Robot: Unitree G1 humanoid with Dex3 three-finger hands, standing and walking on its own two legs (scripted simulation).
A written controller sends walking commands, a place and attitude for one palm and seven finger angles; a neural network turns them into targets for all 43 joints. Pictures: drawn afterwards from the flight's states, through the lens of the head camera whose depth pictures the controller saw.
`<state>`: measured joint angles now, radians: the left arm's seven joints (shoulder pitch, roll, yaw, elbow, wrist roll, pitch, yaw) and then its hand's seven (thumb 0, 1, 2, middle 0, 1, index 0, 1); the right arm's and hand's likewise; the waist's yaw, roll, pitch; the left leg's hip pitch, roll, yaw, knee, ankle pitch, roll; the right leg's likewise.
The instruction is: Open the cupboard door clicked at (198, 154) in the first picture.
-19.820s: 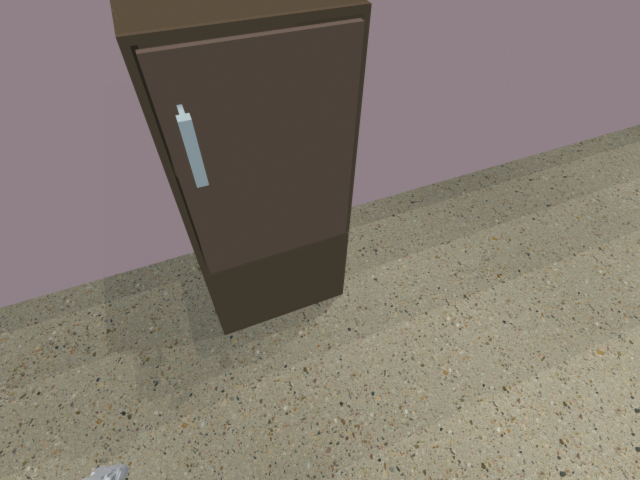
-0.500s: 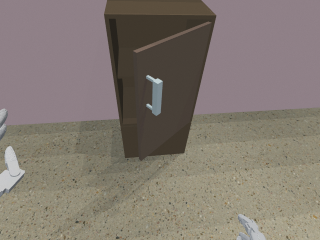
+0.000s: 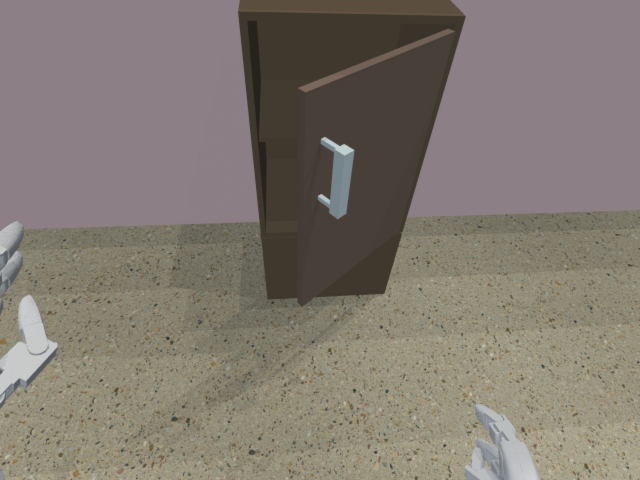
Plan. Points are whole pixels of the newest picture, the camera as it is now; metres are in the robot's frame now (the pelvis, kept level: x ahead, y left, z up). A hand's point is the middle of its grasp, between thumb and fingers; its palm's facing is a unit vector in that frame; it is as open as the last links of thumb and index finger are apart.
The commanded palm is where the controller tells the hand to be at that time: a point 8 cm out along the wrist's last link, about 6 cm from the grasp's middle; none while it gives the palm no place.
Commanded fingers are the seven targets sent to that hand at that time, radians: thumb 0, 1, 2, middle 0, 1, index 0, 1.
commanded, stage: stop stepping back and stand still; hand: left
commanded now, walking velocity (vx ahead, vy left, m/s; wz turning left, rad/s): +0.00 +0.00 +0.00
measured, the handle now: (332, 178) +0.61 +0.02 +0.03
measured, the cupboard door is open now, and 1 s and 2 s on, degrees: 39 39 39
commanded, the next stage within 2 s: let the arm hang, fingers relaxed in 0.18 s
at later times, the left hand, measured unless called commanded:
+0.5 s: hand out of the picture +0.11 +0.21 -0.13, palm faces -0.04 -0.94 -0.33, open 7.4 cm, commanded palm none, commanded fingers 0.00 0.90 0.90 -0.20 -0.30 -0.20 -0.30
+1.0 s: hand out of the picture -0.01 +0.19 -0.17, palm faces +0.03 -0.96 -0.29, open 7.4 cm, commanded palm none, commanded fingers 0.00 0.90 0.90 -0.20 -0.30 -0.20 -0.30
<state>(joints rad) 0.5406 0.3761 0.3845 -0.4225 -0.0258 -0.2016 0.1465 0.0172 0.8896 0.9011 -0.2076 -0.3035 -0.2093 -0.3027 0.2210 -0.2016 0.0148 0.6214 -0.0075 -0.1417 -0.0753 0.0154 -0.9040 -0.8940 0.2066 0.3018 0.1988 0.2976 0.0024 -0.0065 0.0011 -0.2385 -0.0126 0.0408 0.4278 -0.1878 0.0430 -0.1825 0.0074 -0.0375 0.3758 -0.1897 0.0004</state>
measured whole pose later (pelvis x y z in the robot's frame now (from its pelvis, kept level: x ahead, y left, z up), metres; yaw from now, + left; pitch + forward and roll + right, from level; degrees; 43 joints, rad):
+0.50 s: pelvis -0.02 -0.01 -0.01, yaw +0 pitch +0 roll +0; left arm 0.24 0.27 0.02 0.70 0.04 0.04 0.00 0.01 0.91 0.90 -0.20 -0.30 -0.20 -0.30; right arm 0.12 -0.29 0.00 0.90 -0.03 -0.02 0.01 0.01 -0.91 -0.89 0.21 0.30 0.20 0.30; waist -0.03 0.03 0.02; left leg -0.31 -0.03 0.04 0.51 -0.20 0.05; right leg -0.29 -0.02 -0.04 0.55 -0.25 -0.01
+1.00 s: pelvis -0.01 -0.03 +0.00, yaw +2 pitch -2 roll +0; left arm 0.24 0.25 0.02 1.16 0.02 0.00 0.01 0.01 0.91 0.90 -0.20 -0.30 -0.20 -0.30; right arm 0.26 -0.20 0.00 1.14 -0.02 0.02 -0.01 0.01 -0.91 -0.89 0.20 0.30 0.20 0.30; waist -0.01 0.03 0.05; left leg -0.22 0.00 0.01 0.41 -0.16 0.01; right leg -0.18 0.02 -0.07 0.41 -0.21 -0.04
